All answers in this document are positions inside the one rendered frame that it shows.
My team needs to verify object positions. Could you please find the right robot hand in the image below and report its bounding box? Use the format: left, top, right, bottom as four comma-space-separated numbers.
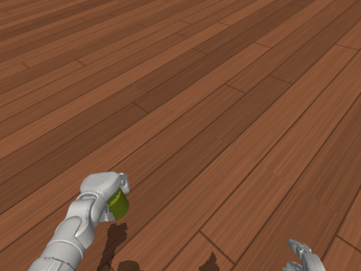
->
283, 239, 326, 271

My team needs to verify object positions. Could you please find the tin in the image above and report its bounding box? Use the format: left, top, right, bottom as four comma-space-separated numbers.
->
107, 188, 129, 220

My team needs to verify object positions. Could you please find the left robot arm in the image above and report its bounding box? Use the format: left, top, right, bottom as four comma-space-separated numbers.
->
28, 190, 106, 271

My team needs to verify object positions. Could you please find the left robot hand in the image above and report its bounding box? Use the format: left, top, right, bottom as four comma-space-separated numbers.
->
80, 172, 130, 222

